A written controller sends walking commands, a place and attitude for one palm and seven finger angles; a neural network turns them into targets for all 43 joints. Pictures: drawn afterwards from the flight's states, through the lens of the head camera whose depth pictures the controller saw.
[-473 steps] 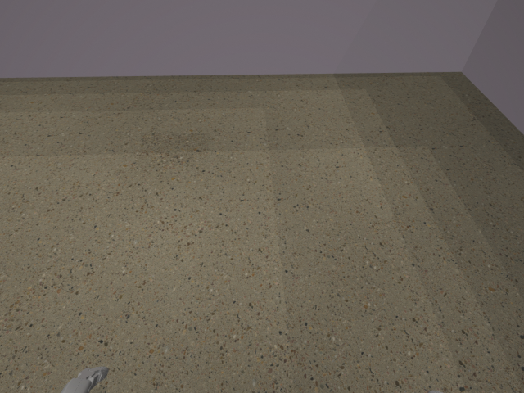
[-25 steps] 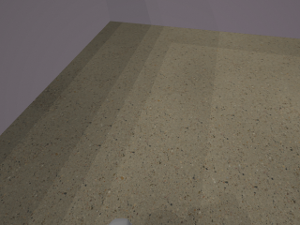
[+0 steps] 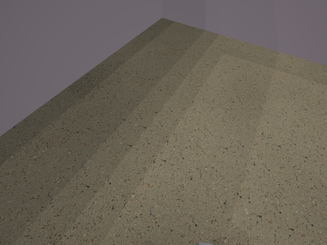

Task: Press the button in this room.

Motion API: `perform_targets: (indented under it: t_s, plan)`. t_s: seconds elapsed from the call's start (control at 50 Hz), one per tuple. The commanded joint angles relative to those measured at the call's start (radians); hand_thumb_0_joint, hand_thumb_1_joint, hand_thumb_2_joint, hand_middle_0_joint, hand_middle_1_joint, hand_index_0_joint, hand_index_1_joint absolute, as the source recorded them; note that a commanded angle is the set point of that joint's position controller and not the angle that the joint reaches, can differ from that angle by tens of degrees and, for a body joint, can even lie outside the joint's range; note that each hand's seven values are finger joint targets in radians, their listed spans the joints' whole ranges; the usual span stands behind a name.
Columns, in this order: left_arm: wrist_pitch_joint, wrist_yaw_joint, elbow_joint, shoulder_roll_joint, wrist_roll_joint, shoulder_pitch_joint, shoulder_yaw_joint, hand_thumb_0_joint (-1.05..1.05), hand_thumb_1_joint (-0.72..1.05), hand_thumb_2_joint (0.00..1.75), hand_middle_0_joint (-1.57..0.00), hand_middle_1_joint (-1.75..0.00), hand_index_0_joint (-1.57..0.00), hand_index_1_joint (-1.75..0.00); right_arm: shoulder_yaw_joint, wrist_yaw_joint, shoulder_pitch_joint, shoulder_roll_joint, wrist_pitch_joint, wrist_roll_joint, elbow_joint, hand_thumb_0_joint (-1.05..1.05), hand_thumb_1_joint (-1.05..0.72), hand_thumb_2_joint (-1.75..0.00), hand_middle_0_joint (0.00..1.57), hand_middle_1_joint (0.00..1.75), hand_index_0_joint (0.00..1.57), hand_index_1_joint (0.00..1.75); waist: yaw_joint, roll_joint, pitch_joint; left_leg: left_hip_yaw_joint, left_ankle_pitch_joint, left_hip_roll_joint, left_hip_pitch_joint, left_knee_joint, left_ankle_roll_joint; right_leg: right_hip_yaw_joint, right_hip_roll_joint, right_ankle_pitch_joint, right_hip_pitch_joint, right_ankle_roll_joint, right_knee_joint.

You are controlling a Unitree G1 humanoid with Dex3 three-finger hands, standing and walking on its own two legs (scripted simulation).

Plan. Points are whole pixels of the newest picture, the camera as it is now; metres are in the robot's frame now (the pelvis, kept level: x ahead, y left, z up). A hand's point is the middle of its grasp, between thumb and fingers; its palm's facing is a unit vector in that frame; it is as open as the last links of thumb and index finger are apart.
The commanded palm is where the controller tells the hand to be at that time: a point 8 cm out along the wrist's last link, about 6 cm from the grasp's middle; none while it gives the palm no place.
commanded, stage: turn or walk to find it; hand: left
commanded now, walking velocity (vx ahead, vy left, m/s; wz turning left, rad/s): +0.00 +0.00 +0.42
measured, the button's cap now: out of the picture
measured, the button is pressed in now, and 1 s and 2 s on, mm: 0 0 0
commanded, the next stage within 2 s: stand and wait in 0.96 s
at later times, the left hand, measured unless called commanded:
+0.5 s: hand out of the picture +0.00 +0.14 -0.15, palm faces +0.25 -0.93 -0.27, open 7.4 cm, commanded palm none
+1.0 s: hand out of the picture -0.10 +0.21 -0.17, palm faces +0.46 -0.85 -0.24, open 7.4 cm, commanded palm none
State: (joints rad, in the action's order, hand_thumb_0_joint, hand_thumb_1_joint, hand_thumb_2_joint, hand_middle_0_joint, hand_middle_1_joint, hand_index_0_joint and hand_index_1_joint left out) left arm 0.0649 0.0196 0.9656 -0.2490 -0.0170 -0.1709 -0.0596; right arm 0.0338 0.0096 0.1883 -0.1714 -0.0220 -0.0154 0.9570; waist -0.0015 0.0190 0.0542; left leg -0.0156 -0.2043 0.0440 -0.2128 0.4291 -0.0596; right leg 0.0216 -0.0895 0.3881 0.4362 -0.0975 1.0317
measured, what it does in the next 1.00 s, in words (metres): steps on the spot, turning left: right foot, then left foot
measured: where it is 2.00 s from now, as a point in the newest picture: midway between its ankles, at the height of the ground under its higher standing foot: outside the picture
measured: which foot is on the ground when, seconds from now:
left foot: down 0.00-0.22, up 0.24-0.70, down 0.72-1.00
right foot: up 0.00-0.20, down 0.22-0.72, up 0.74-1.00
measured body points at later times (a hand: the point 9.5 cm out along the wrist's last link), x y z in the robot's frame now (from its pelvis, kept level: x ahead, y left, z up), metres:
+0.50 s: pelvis -0.03 -0.06 +0.00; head +0.00 -0.09 +0.45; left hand -0.02 +0.19 -0.13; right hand +0.04 -0.31 -0.17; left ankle -0.09 +0.10 -0.65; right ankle -0.02 -0.15 -0.74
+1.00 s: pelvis -0.07 -0.01 +0.00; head -0.06 +0.02 +0.45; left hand -0.12 +0.26 -0.15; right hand +0.12 -0.19 -0.13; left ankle -0.10 +0.08 -0.74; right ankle -0.02 -0.16 -0.67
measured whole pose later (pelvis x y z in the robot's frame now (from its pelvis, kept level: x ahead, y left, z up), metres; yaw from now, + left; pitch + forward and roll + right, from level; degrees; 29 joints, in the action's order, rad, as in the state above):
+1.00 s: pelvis -0.07 -0.01 +0.00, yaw +26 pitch -1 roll -1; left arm 0.06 0.02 0.96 -0.25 -0.02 -0.18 -0.06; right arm 0.03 0.01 0.15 -0.18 -0.02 -0.01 0.95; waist 0.01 0.02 0.07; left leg -0.01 -0.22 0.02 -0.21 0.45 -0.05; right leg 0.03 -0.10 0.40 0.45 -0.09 1.06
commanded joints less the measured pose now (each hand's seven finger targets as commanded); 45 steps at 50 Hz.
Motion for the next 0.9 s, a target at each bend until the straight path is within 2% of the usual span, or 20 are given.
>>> perform_targets:
  t_s: [0.0, 0.1, 0.14, 0.16, 0.18, 0.2, 0.22, 0.26, 0.32, 0.38, 0.46, 0.58, 0.62, 0.66, 0.68, 0.7, 0.72, 0.76, 0.8, 0.88]
  plan:
    - [-0.028, 0.003, -0.098, -0.052, 0.005, 0.049, -0.012, 0.0, 0.9, 0.9, -0.2, -0.3, -0.2, -0.3, 0.064, 0.009, 0.074, -0.22, 0.011, -0.009, -0.042, 0.0, -0.9, -0.9, 0.2, 0.3, 0.2, 0.3, -0.039, -0.143, -0.064, -0.311, 0.301, -0.282, 0.108, -0.112, -0.122, -0.015, 0.012, 0.054, 0.061, 0.009, -0.1]
    - [-0.04, 0.007, -0.104, -0.04, 0.013, 0.016, -0.008, 0.0, 0.9, 0.9, -0.2, -0.3, -0.2, -0.3, 0.07, 0.005, 0.061, -0.22, 0.003, -0.013, -0.05, 0.0, -0.9, -0.9, 0.2, 0.3, 0.2, 0.3, -0.022, -0.174, -0.101, -0.357, 0.34, -0.248, 0.03, -0.067, -0.11, -0.002, 0.057, 0.034, -0.105, 0.033, -0.338]
    - [-0.049, 0.009, -0.091, -0.046, 0.015, -0.041, -0.011, 0.0, 0.9, 0.9, -0.2, -0.3, -0.2, -0.3, 0.072, 0.003, 0.045, -0.212, 0.001, -0.008, -0.055, 0.0, -0.9, -0.9, 0.2, 0.3, 0.2, 0.3, 0.011, -0.146, -0.123, -0.346, 0.297, -0.21, -0.044, -0.022, -0.076, 0.011, 0.064, -0.098, -0.241, 0.039, -0.514]
    - [-0.058, 0.012, -0.083, -0.065, 0.013, -0.075, -0.016, 0.0, 0.9, 0.9, -0.2, -0.3, -0.2, -0.3, 0.072, 0.0, 0.043, -0.195, 0.001, -0.001, -0.058, 0.0, -0.9, -0.9, 0.2, 0.3, 0.2, 0.3, 0.027, -0.1, -0.145, -0.318, 0.219, -0.167, -0.11, 0.024, -0.034, -0.003, 0.037, -0.187, -0.356, 0.046, -0.655]
    - [-0.068, 0.018, -0.081, -0.13, 0.0, -0.108, -0.027, 0.0, 0.9, 0.9, -0.2, -0.3, -0.2, -0.3, 0.066, -0.006, 0.053, -0.146, 0.002, 0.008, -0.066, 0.0, -0.9, -0.9, 0.2, 0.3, 0.2, 0.3, 0.04, 0.065, -0.168, -0.218, 0.008, -0.082, -0.267, 0.155, 0.029, -0.154, -0.132, -0.175, -0.502, 0.089, -0.739]
    - [-0.071, 0.021, -0.088, -0.202, -0.01, -0.109, -0.042, 0.0, 0.9, 0.9, -0.2, -0.3, -0.2, -0.3, 0.059, -0.007, 0.037, -0.106, 0.003, 0.005, -0.095, 0.0, -0.9, -0.9, 0.2, 0.3, 0.2, 0.3, 0.051, 0.288, -0.121, -0.056, -0.329, 0.045, -0.41, 0.378, 0.089, -0.38, -0.357, -0.261, -0.484, 0.202, -0.765]
    - [-0.063, 0.023, -0.104, -0.196, 0.0, -0.086, -0.036, 0.0, 0.9, 0.9, -0.2, -0.3, -0.2, -0.3, 0.076, -0.005, 0.024, -0.158, -0.01, -0.004, -0.092, 0.0, -0.9, -0.9, 0.2, 0.3, 0.2, 0.3, 0.048, 0.183, -0.099, -0.082, -0.366, 0.004, -0.358, 0.556, 0.087, -0.346, -0.409, -0.291, -0.326, 0.264, -0.77]
    - [-0.067, 0.023, -0.126, -0.13, 0.004, 0.032, -0.029, 0.0, 0.9, 0.9, -0.2, -0.3, -0.2, -0.3, 0.081, -0.014, 0.063, -0.151, -0.035, -0.011, -0.041, 0.0, -0.9, -0.9, 0.2, 0.3, 0.2, 0.3, -0.014, 0.137, -0.018, -0.095, -0.255, -0.027, -0.349, 0.729, 0.092, -0.226, -0.285, -0.167, -0.212, 0.231, -0.792]
    - [-0.077, 0.017, -0.124, -0.077, 0.005, 0.042, -0.01, 0.0, 0.9, 0.9, -0.2, -0.3, -0.2, -0.3, 0.076, -0.025, 0.116, -0.13, -0.039, -0.009, -0.005, 0.0, -0.9, -0.9, 0.2, 0.3, 0.2, 0.3, -0.039, 0.104, 0.005, -0.05, -0.133, -0.045, -0.362, 0.802, 0.116, -0.049, -0.192, -0.307, -0.235, 0.18, -0.747]
    - [-0.082, 0.019, -0.103, -0.08, 0.003, -0.025, -0.013, 0.0, 0.9, 0.9, -0.2, -0.3, -0.2, -0.3, 0.073, -0.022, 0.093, -0.134, -0.042, -0.01, -0.006, 0.0, -0.9, -0.9, 0.2, 0.3, 0.2, 0.3, -0.011, 0.151, -0.002, -0.038, -0.12, -0.067, -0.371, 0.793, 0.137, -0.035, -0.21, -0.334, -0.278, 0.194, -0.744]
    - [-0.079, 0.019, -0.078, -0.106, -0.007, -0.077, -0.022, 0.0, 0.9, 0.9, -0.2, -0.3, -0.2, -0.3, 0.063, -0.021, 0.021, -0.127, -0.042, -0.007, -0.023, 0.0, -0.9, -0.9, 0.2, 0.3, 0.2, 0.3, 0.016, 0.141, 0.011, -0.01, -0.182, -0.089, -0.342, 0.674, 0.144, -0.033, -0.25, -0.354, -0.294, 0.224, -0.731]
    - [-0.07, 0.013, -0.042, -0.155, -0.015, -0.144, -0.037, 0.0, 0.9, 0.9, -0.2, -0.3, -0.2, -0.3, 0.039, -0.017, -0.057, -0.108, -0.019, 0.007, -0.048, 0.0, -0.9, -0.9, 0.2, 0.3, 0.2, 0.3, 0.058, 0.188, -0.067, 0.075, -0.266, -0.073, -0.21, 0.352, 0.124, 0.01, -0.274, -0.637, -0.385, 0.246, -0.616]
    - [-0.066, 0.011, -0.035, -0.163, -0.015, -0.125, -0.039, 0.0, 0.9, 0.9, -0.2, -0.3, -0.2, -0.3, 0.038, -0.016, -0.028, -0.109, -0.011, 0.01, -0.045, 0.0, -0.9, -0.9, 0.2, 0.3, 0.2, 0.3, 0.036, 0.196, -0.088, 0.097, -0.215, -0.063, -0.14, 0.227, 0.115, 0.034, -0.269, -0.649, -0.379, 0.222, -0.567]
    - [-0.059, 0.01, -0.039, -0.156, -0.002, -0.102, -0.038, 0.0, 0.9, 0.9, -0.2, -0.3, -0.2, -0.3, 0.042, -0.017, 0.036, -0.138, 0.002, 0.007, -0.028, 0.0, -0.9, -0.9, 0.2, 0.3, 0.2, 0.3, -0.007, 0.131, -0.123, 0.101, 0.019, -0.068, 0.046, -0.006, 0.098, 0.106, -0.232, -0.547, -0.285, 0.145, -0.453]
    - [-0.052, 0.007, -0.053, -0.117, 0.006, -0.116, -0.032, 0.0, 0.9, 0.9, -0.2, -0.3, -0.2, -0.3, 0.057, -0.015, 0.068, -0.21, 0.014, 0.001, -0.025, 0.0, -0.9, -0.9, 0.2, 0.3, 0.2, 0.3, -0.027, -0.06, -0.166, -0.056, 0.212, -0.194, 0.209, -0.071, 0.05, 0.154, -0.158, -0.339, -0.13, 0.084, -0.292]
    - [-0.047, 0.002, -0.088, -0.049, 0.009, -0.103, -0.011, 0.0, 0.9, 0.9, -0.2, -0.3, -0.2, -0.3, 0.078, -0.009, 0.108, -0.301, 0.016, -0.002, -0.024, 0.0, -0.9, -0.9, 0.2, 0.3, 0.2, 0.3, -0.048, -0.324, -0.161, -0.337, 0.598, -0.428, 0.303, -0.072, -0.069, 0.157, -0.04, 0.218, 0.121, 0.019, -0.108]
    - [-0.035, 0.009, -0.103, -0.064, 0.0, -0.031, -0.004, 0.0, 0.9, 0.9, -0.2, -0.3, -0.2, -0.3, 0.079, -0.006, 0.15, -0.318, 0.003, 0.001, -0.007, 0.0, -0.9, -0.9, 0.2, 0.3, 0.2, 0.3, -0.075, -0.236, -0.14, -0.286, 0.63, -0.465, 0.209, -0.059, -0.125, 0.071, -0.037, 0.27, 0.076, 0.032, -0.001]
    - [-0.026, 0.008, -0.084, -0.066, 0.0, -0.001, -0.012, 0.0, 0.9, 0.9, -0.2, -0.3, -0.2, -0.3, 0.065, 0.014, 0.073, -0.259, 0.01, -0.006, -0.015, 0.0, -0.9, -0.9, 0.2, 0.3, 0.2, 0.3, -0.052, -0.259, -0.081, -0.251, 0.571, -0.383, 0.151, -0.071, -0.125, 0.015, -0.046, 0.177, 0.116, 0.026, 0.07]
    - [-0.031, -0.002, -0.064, -0.077, 0.004, -0.016, -0.015, 0.0, 0.9, 0.9, -0.2, -0.3, -0.2, -0.3, 0.051, 0.015, -0.001, -0.229, 0.012, -0.005, -0.038, 0.0, -0.9, -0.9, 0.2, 0.3, 0.2, 0.3, -0.019, -0.206, -0.053, -0.184, 0.568, -0.318, 0.123, -0.06, -0.109, 0.005, -0.036, 0.089, 0.102, 0.022, 0.085]
    - [-0.03, -0.006, -0.052, -0.073, 0.003, -0.036, -0.014, 0.0, 0.9, 0.9, -0.2, -0.3, -0.2, -0.3, 0.05, 0.011, 0.007, -0.225, 0.02, 0.001, -0.046, 0.0, -0.9, -0.9, 0.2, 0.3, 0.2, 0.3, -0.008, -0.15, -0.071, -0.163, 0.481, -0.272, 0.115, -0.089, -0.086, 0.007, -0.015, 0.005, 0.078, 0.007, 0.078]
